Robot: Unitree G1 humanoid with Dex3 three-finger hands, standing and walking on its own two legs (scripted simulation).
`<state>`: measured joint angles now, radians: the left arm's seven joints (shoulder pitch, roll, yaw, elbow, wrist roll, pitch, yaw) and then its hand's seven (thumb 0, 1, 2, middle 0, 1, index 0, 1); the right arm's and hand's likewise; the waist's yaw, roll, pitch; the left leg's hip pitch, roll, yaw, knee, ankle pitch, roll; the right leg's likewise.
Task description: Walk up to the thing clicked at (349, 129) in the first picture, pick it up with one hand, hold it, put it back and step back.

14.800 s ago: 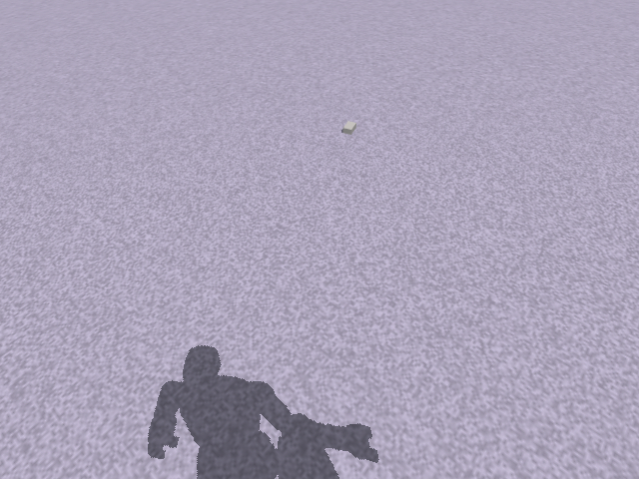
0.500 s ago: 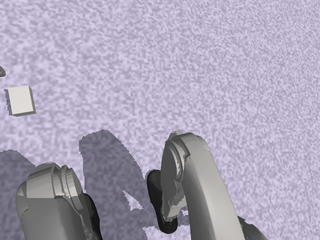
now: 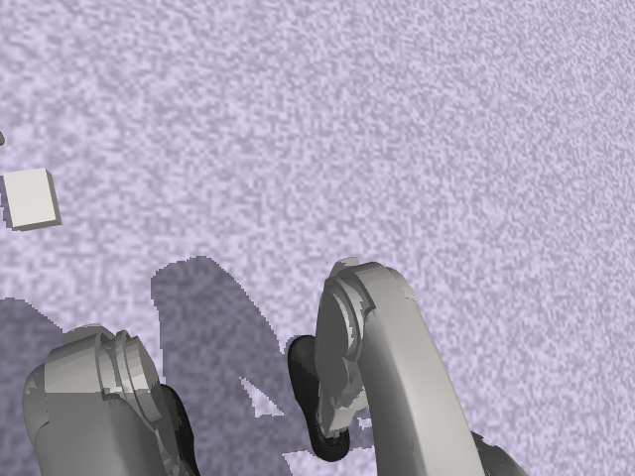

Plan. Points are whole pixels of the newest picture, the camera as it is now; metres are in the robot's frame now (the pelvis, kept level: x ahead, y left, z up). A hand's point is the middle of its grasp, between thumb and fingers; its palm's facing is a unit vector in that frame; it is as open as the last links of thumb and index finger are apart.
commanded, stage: approach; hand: left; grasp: from above
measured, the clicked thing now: (33, 199) +0.51 +0.29 -0.30
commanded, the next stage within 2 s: rest palm in 0.40 s
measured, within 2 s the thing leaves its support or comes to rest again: neither
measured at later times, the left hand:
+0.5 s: hand out of the picture +0.48 +0.31 -0.19, palm faces -0.50 -0.12 -0.86, open 14.0 cm
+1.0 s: hand (26, 203) +0.48 +0.28 -0.24, palm faces -0.42 -0.04 -0.91, open 14.2 cm
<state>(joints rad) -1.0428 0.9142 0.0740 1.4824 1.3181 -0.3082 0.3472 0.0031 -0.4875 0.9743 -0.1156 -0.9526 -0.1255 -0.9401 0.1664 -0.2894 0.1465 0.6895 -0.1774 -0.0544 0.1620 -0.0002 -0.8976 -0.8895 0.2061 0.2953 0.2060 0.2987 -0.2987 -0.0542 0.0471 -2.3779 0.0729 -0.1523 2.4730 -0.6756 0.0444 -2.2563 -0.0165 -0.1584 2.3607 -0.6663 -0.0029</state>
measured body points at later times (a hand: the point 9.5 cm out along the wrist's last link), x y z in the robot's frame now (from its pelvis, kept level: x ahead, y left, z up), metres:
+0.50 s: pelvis -0.01 +0.00 +0.00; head +0.26 +0.07 +0.35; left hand +0.50 +0.31 -0.14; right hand +0.02 -0.26 -0.09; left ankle +0.07 +0.12 -0.28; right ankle +0.11 -0.11 -0.28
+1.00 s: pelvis +0.00 +0.00 -0.01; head +0.27 +0.11 +0.33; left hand +0.50 +0.28 -0.18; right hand +0.04 -0.26 -0.08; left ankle +0.07 +0.12 -0.28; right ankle +0.11 -0.11 -0.28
